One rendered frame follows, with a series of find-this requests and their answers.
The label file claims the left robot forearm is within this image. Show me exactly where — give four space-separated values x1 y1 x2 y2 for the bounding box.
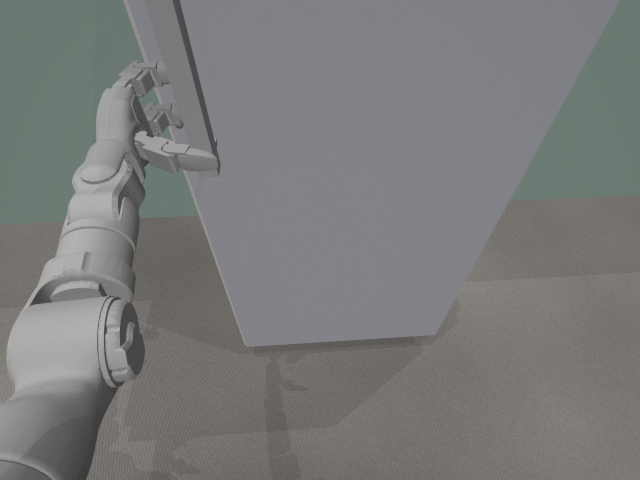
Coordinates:
6 140 146 389

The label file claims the robot left upper arm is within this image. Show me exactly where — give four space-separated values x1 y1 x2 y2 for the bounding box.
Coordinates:
0 296 145 480

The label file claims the robot left hand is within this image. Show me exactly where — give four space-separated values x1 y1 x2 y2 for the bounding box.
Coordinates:
96 61 219 174

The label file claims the fridge door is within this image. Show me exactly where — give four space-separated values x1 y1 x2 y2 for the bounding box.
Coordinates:
127 0 620 347

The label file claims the handle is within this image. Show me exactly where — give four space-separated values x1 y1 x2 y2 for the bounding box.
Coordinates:
144 0 221 177

